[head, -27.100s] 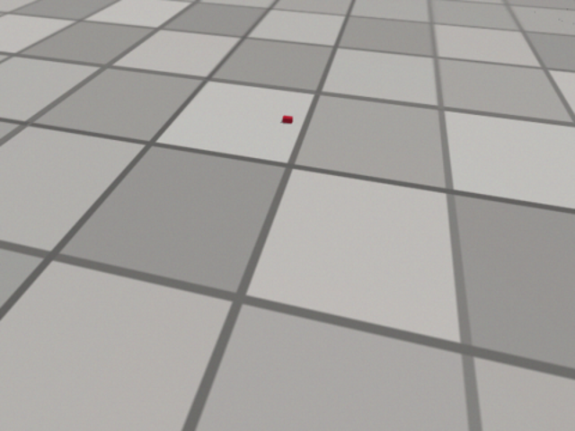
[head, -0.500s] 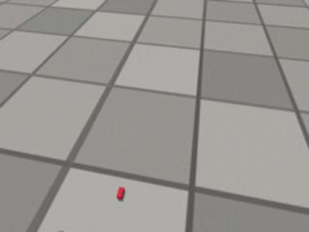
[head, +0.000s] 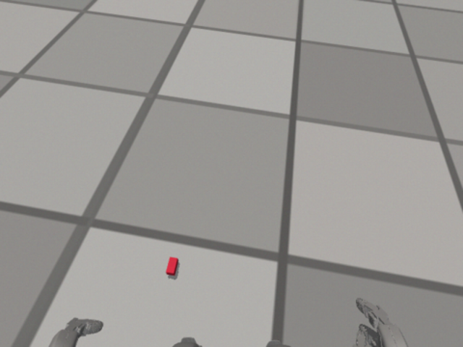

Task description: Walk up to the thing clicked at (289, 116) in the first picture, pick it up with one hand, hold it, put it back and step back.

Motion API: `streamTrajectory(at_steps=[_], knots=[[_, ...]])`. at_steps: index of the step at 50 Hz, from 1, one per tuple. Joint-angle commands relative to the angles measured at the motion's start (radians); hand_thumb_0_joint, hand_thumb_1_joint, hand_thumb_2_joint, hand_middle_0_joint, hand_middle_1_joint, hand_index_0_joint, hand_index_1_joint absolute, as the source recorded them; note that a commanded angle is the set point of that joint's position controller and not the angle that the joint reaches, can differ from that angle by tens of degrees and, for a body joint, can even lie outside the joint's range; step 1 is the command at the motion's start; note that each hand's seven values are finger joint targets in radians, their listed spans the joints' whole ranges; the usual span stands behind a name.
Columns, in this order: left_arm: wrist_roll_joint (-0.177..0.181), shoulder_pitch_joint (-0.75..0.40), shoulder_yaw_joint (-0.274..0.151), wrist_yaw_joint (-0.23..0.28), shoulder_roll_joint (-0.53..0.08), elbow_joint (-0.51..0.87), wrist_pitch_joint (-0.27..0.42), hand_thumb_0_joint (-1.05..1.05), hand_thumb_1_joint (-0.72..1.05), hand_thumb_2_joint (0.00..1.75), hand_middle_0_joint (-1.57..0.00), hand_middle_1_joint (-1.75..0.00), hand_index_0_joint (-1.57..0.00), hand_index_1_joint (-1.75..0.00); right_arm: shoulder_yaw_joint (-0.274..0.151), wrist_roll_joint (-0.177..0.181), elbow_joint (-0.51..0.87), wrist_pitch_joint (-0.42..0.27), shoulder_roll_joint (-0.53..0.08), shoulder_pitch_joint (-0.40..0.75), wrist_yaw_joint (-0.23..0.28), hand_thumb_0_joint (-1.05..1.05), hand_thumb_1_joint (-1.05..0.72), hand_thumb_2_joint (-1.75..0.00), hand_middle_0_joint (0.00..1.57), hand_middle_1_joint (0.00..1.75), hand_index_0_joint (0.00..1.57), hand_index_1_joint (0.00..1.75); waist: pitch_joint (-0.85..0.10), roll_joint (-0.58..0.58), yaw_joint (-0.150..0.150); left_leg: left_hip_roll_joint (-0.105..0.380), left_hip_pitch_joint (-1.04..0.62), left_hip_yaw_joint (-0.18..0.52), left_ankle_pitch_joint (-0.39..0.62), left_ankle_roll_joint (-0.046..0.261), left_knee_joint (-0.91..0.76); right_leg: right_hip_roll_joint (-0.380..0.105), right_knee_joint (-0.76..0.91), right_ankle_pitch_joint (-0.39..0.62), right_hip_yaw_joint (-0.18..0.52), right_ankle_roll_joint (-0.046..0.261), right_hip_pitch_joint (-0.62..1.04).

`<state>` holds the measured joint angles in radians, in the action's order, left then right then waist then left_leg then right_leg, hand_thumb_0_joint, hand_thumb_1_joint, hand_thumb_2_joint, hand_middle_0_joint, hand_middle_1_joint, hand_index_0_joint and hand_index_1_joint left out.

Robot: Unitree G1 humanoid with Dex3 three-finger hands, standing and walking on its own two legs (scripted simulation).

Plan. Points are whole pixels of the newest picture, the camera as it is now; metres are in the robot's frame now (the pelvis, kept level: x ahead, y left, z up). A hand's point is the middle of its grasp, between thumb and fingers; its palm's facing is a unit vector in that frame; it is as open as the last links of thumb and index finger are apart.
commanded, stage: rise first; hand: left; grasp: from above
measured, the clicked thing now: (172, 266) +0.48 +0.22 -0.70
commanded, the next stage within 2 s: none
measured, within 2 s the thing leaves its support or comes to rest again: neither
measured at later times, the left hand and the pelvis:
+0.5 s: hand out of the picture +0.13 +0.25 -0.19, palm faces -0.26 -0.82 -0.51, open 13.6 cm; pelvis -0.01 +0.00 -0.06, yaw +0 degrees
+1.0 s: hand (129, 308) +0.27 +0.27 -0.40, palm faces -0.52 -0.33 -0.79, open 13.0 cm; pelvis -0.08 -0.01 -0.26, yaw -3 degrees
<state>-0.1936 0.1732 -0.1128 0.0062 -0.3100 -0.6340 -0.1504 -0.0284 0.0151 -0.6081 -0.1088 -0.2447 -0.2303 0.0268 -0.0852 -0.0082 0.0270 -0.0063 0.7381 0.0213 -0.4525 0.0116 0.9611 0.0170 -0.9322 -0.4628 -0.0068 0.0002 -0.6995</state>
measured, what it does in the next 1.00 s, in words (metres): lowers itself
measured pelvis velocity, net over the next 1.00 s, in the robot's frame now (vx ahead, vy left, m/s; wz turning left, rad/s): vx -0.08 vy -0.01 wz -0.05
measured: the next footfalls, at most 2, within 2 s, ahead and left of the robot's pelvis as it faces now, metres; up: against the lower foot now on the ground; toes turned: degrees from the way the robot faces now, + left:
none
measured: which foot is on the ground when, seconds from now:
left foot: down 0.00-1.00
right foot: down 0.00-1.00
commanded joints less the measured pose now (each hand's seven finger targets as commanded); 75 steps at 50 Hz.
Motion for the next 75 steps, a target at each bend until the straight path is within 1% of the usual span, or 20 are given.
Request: streamTrajectory(at_steps=[1, 3, 4, 12, 18, 20, 21, 24, 25, 30, 32, 37, 44, 48, 52, 59, 64, 68, 69, 75], knots=[[-0.039, 0.045, -0.059, 0.023, -0.184, 0.241, 0.01, 0.0, -0.47, 0.87, -0.24, -0.92, -0.22, -0.93, -0.059, 0.003, 0.147, -0.055, -0.154, 0.001, 0.017, 0.0, -0.92, -0.91, 0.2, 0.3, 0.2, 0.3, -0.236, 0.096, -0.005, 0.014, -0.163, 0.011, 0.32, -0.007, -0.078, 0.01, 0.051, 0.245, -0.016, 0.024, 0.013], [-0.043, 0.072, -0.06, 0.025, -0.183, 0.28, -0.006, 0.0, -0.48, 0.89, -0.23, -0.91, -0.21, -0.93, -0.06, 0.002, 0.16, -0.058, -0.157, 0.002, 0.016, 0.0, -0.92, -0.91, 0.2, 0.3, 0.2, 0.3, -0.255, 0.106, -0.001, 0.019, -0.156, 0.024, 0.335, -0.006, -0.055, 0.012, 0.028, 0.241, -0.021, 0.024, -0.014], [-0.039, 0.087, -0.039, 0.024, -0.163, 0.297, -0.014, 0.0, -0.5, 0.89, -0.23, -0.92, -0.22, -0.93, -0.058, 0.002, 0.166, -0.06, -0.153, 0.003, 0.015, 0.0, -0.94, -0.91, 0.2, 0.3, 0.2, 0.3, -0.261, 0.096, 0.007, 0.023, -0.15, 0.028, 0.345, -0.007, -0.044, 0.013, 0.016, 0.243, -0.023, 0.024, -0.023], [-0.059, 0.175, -0.038, 0.031, -0.156, 0.373, -0.052, 0.0, -0.44, 0.85, -0.22, -0.92, -0.22, -0.93, -0.055, -0.001, 0.208, -0.079, -0.149, 0.006, 0.011, 0.0, -0.91, -0.9, 0.2, 0.3, 0.2, 0.3, -0.288, 0.097, 0.005, 0.026, -0.064, 0.04, 0.364, -0.002, 0.051, 0.017, -0.08, 0.227, -0.031, 0.027, -0.121], [-0.078, 0.213, -0.044, 0.037, -0.166, 0.449, -0.055, 0.0, -0.46, 0.84, -0.22, -0.94, -0.22, -0.94, -0.053, 0.001, 0.231, -0.088, -0.142, 0.01, 0.006, 0.0, -0.93, -0.91, 0.2, 0.3, 0.2, 0.3, -0.319, 0.096, 0.0, 0.014, 0.004, 0.032, 0.309, 0.0, 0.105, 0.018, -0.132, 0.211, -0.03, 0.028, -0.154], [-0.095, 0.139, -0.048, 0.038, -0.191, 0.441, -0.048, 0.0, -0.45, 0.84, -0.21, -0.95, -0.22, -0.95, -0.053, 0.002, 0.224, -0.095, -0.148, 0.021, 0.008, 0.0, -0.91, -0.9, 0.2, 0.3, 0.2, 0.3, -0.297, 0.1, 0.016, 0.015, 0.053, 0.039, 0.254, 0.0, 0.131, 0.019, -0.159, 0.176, -0.03, 0.028, -0.212], [-0.114, 0.097, -0.044, 0.04, -0.195, 0.401, -0.041, 0.0, -0.45, 0.83, -0.22, -0.95, -0.23, -0.95, -0.05, 0.003, 0.22, -0.099, -0.149, 0.025, 0.009, 0.0, -0.92, -0.91, 0.2, 0.3, 0.2, 0.3, -0.281, 0.077, 0.035, 0.01, 0.098, 0.035, 0.215, 0.005, 0.153, 0.02, -0.168, 0.164, -0.027, 0.028, -0.23], [-0.163, -0.026, -0.064, 0.038, -0.249, 0.303, 0.012, 0.0, -0.47, 0.85, -0.19, -0.97, -0.19, -0.97, -0.047, -0.002, 0.193, -0.113, -0.159, 0.042, 0.006, 0.0, -0.9, -0.9, 0.2, 0.3, 0.2, 0.3, -0.255, 0.076, 0.03, 0.01, 0.225, 0.033, 0.117, 0.006, 0.235, 0.015, -0.261, 0.08, -0.023, 0.031, -0.356], [-0.183, -0.06, -0.052, 0.036, -0.242, 0.277, 0.038, 0.0, -0.46, 0.86, -0.17, -0.98, -0.17, -0.98, -0.052, -0.003, 0.19, -0.12, -0.166, 0.042, 0.002, 0.0, -0.88, -0.89, 0.2, 0.3, 0.2, 0.3, -0.28, 0.062, 0.045, 0.006, 0.249, 0.031, 0.102, 0.007, 0.266, 0.017, -0.29, 0.07, -0.024, 0.029, -0.389], [-0.273, -0.202, -0.022, 0.023, -0.264, 0.219, 0.176, 0.0, -0.37, 0.84, -0.18, -0.94, -0.18, -0.94, -0.066, -0.007, 0.152, -0.149, -0.185, 0.056, -0.017, 0.0, -0.81, -0.88, 0.2, 0.3, 0.2, 0.3, -0.426, 0.111, 0.03, -0.005, 0.364, 0.025, 0.035, 0.001, 0.407, 0.015, -0.448, 0.03, -0.008, 0.031, -0.537], [-0.324, -0.277, -0.044, 0.032, -0.323, 0.156, 0.226, 0.0, -0.37, 0.85, -0.18, -0.94, -0.18, -0.94, -0.066, -0.007, 0.122, -0.151, -0.197, 0.063, -0.023, 0.0, -0.82, -0.88, 0.2, 0.3, 0.2, 0.3, -0.448, 0.116, 0.029, -0.006, 0.439, 0.027, 0.021, 0.001, 0.474, 0.017, -0.512, 0.021, -0.009, 0.031, -0.611], [-0.451, -0.387, -0.104, 0.082, -0.438, 0.056, 0.301, 0.0, -0.37, 0.84, -0.18, -0.97, -0.2, -0.95, -0.073, -0.003, 0.083, -0.127, -0.21, 0.06, -0.039, 0.0, -0.86, -0.89, 0.2, 0.3, 0.2, 0.3, -0.549, 0.122, -0.017, -0.016, 0.579, -0.003, 0.039, 0.009, 0.617, 0.021, -0.61, 0.033, -0.003, 0.031, -0.695], [-0.565, -0.698, -0.092, 0.096, -0.517, -0.067, 0.36, 0.0, -0.33, 0.79, -0.2, -0.98, -0.23, -0.95, -0.095, -0.005, 0.01, -0.093, -0.22, 0.015, -0.057, 0.0, -0.88, -0.9, 0.2, 0.3, 0.2, 0.3, -0.674, 0.077, 0.008, -0.012, 0.723, -0.006, 0.008, 0.021, 0.774, 0.025, -0.72, 0.006, -0.021, 0.029, -0.797], [-0.654, -0.887, -0.073, 0.088, -0.585, -0.165, 0.43, 0.0, -0.35, 0.82, -0.2, -0.95, -0.22, -0.93, -0.09, -0.021, -0.036, -0.075, -0.22, -0.016, -0.066, 0.0, -0.88, -0.9, 0.2, 0.3, 0.2, 0.3, -0.691, 0.061, 0.036, -0.014, 0.845, -0.015, -0.059, 0.027, 0.875, 0.028, -0.78, -0.042, -0.023, 0.024, -0.837], [-0.716, -1.015, -0.073, 0.103, -0.635, -0.238, 0.504, 0.0, -0.36, 0.88, -0.12, -0.97, -0.14, -0.94, -0.082, -0.039, -0.056, -0.057, -0.227, -0.028, -0.077, 0.0, -0.83, -0.88, 0.2, 0.3, 0.2, 0.3, -0.684, 0.099, 0.045, -0.011, 0.887, -0.002, -0.127, 0.023, 0.921, 0.035, -0.841, -0.122, -0.046, 0.031, -0.95], [-0.84, -1.083, -0.12, 0.173, -0.737, -0.369, 0.57, 0.0, -0.34, 0.89, -0.11, -0.92, -0.14, -0.9, -0.061, -0.069, -0.075, 0.005, -0.239, -0.046, -0.1, 0.0, -0.83, -0.88, 0.2, 0.3, 0.2, 0.3, -0.679, 0.146, 0.041, -0.012, 0.94, 0.01, -0.143, 0.024, 0.987, 0.042, -0.935, -0.144, -0.084, 0.037, -1.044], [-0.919, -1.167, -0.095, 0.221, -0.741, -0.401, 0.582, 0.0, -0.32, 0.87, -0.15, -0.87, -0.17, -0.85, -0.049, -0.089, -0.094, 0.045, -0.249, -0.061, -0.112, 0.0, -0.84, -0.89, 0.2, 0.3, 0.2, 0.3, -0.678, 0.224, 0.075, -0.004, 0.886, 0.044, -0.076, 0.016, 1.016, 0.043, -1.009, -0.086, -0.116, 0.043, -1.144], [-0.964, -1.222, -0.076, 0.255, -0.75, -0.436, 0.585, 0.0, -0.33, 0.87, -0.16, -0.83, -0.17, -0.81, -0.035, -0.108, -0.105, 0.073, -0.26, -0.071, -0.121, 0.0, -0.86, -0.89, 0.2, 0.3, 0.2, 0.3, -0.648, 0.257, 0.106, -0.001, 0.899, 0.06, -0.063, 0.013, 1.051, 0.043, -1.048, -0.073, -0.129, 0.042, -1.19], [-0.972, -1.228, -0.085, 0.261, -0.769, -0.448, 0.585, 0.0, -0.33, 0.87, -0.16, -0.82, -0.18, -0.81, -0.035, -0.111, -0.107, 0.079, -0.264, -0.068, -0.123, 0.0, -0.86, -0.89, 0.2, 0.3, 0.2, 0.3, -0.654, 0.255, 0.099, 0.0, 0.891, 0.065, -0.059, 0.013, 1.057, 0.043, -1.057, -0.074, -0.132, 0.042, -1.206], [-1.036, -1.31, -0.062, 0.296, -0.801, -0.492, 0.592, 0.0, -0.38, 0.9, -0.14, -0.84, -0.15, -0.83, -0.014, -0.132, -0.118, 0.108, -0.278, -0.073, -0.13, 0.0, -0.88, -0.89, 0.2, 0.3, 0.2, 0.3, -0.638, 0.309, 0.132, 0.007, 0.885, 0.086, -0.039, 0.007, 1.094, 0.042, -1.103, -0.065, -0.146, 0.041, -1.266]])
